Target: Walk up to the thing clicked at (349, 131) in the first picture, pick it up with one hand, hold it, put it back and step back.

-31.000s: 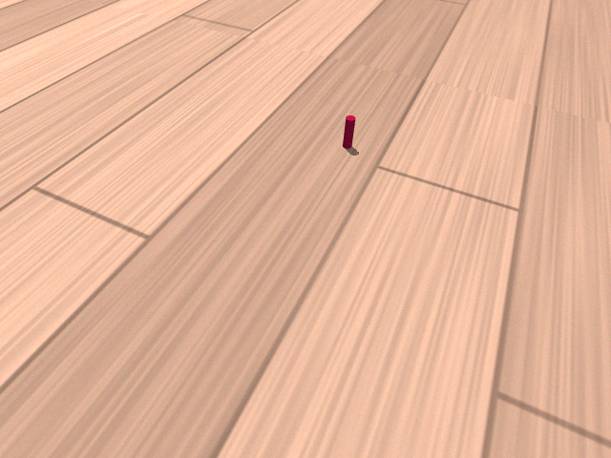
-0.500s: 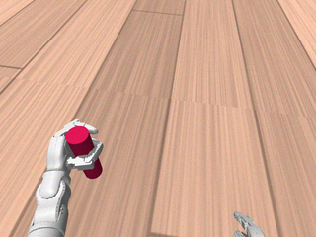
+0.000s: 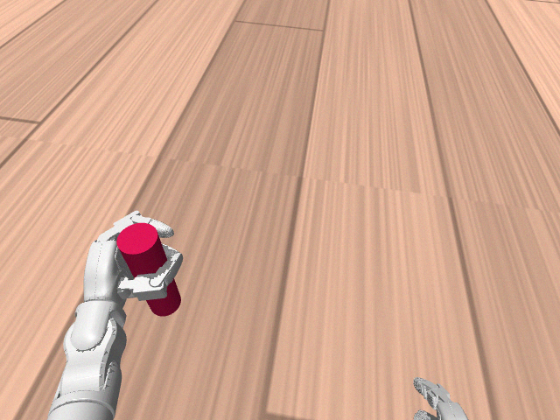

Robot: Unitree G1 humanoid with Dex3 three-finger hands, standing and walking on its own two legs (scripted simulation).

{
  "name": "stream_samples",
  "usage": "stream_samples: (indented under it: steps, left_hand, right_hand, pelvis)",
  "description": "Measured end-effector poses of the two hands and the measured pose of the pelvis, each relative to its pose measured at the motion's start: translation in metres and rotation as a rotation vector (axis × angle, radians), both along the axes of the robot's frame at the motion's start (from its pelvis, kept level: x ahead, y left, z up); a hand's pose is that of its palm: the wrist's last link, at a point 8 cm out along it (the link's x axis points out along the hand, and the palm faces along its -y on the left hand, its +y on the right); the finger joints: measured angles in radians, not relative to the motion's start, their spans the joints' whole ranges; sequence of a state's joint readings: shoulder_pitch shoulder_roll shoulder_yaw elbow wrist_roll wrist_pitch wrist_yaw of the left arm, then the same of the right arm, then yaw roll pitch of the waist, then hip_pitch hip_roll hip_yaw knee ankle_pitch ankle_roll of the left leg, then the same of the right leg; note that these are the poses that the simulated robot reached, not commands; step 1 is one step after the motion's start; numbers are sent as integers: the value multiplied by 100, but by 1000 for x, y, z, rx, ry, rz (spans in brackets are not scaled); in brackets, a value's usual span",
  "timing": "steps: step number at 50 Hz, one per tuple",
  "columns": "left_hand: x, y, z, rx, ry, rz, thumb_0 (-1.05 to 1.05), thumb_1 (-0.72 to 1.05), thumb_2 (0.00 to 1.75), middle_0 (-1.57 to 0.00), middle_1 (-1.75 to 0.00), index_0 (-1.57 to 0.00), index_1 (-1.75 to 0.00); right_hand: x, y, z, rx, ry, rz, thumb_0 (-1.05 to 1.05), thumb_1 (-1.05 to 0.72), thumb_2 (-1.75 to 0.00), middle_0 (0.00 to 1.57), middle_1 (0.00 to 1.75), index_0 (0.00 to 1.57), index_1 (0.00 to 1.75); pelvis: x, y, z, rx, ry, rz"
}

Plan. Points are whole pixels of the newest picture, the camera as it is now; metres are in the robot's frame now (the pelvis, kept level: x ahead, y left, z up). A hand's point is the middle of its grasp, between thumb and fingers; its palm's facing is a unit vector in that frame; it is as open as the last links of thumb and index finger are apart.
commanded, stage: hold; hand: left
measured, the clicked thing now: (153, 274) +0.33 +0.18 +0.02
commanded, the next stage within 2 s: crouch in 0.08 s
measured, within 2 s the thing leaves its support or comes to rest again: neither
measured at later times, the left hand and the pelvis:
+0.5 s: hand (160, 279) +0.33 +0.18 +0.00, palm faces +0.06 -1.00 +0.02, open 6.7 cm; pelvis -0.01 +0.00 -0.02, yaw +0 degrees
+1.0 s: hand (181, 325) +0.35 +0.19 -0.25, palm faces +0.06 -1.00 -0.02, open 6.7 cm; pelvis -0.06 +0.00 -0.22, yaw -3 degrees
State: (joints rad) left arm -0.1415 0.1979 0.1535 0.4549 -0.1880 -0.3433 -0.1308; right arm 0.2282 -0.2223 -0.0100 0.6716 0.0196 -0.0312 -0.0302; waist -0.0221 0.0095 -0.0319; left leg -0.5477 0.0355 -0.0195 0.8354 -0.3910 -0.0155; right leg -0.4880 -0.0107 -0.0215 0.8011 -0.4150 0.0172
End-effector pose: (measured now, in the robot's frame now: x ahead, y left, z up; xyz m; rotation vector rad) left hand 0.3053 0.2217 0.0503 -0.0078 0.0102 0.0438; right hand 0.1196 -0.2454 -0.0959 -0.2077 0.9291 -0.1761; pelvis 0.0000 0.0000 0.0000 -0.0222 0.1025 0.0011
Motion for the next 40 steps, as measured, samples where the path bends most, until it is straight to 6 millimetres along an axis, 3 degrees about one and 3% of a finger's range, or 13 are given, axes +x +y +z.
stream_samples:
  steps: [13, 21, 30, 40]
  left_hand:
    - [1, 5, -2, 1, 7, 11, -2, 6, 104, -95, -105, -88, -107]
    - [2, 4, -27, -11, 43, 4, -2, 6, 104, -95, -105, -88, -107]
    - [4, 10, -92, -14, 53, 13, -2, 6, 104, -94, -105, -88, -107]
    - [17, 16, -199, 9, 7, -5, -2, 6, 104, -94, -104, -88, -107]
  right_hand:
    - [-4, 3, 0, -2, 4, -1, 1, -89, -90, 21, 30, 20, 30]
    - [-7, 2, -6, -12, 18, 3, 1, -88, -89, 21, 30, 20, 30]
    - [-22, -7, -41, -41, 82, 28, 1, -88, -89, 21, 30, 20, 30]
    - [-41, -17, -135, -72, 168, 63, 1, -87, -89, 21, 30, 20, 30]
  pelvis:
    - [-2, 3, 0, -2, 4, -1]
    - [-5, 4, -7, -4, 39, -3]
    - [-16, 4, -42, -10, 159, -6]
    - [-33, 3, -133, -22, 357, -15]
